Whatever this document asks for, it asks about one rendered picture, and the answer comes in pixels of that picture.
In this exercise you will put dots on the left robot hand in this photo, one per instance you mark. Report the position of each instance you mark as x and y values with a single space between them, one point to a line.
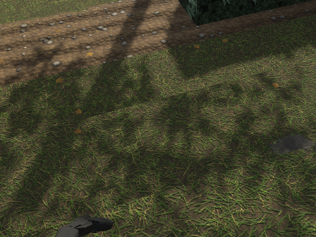
84 225

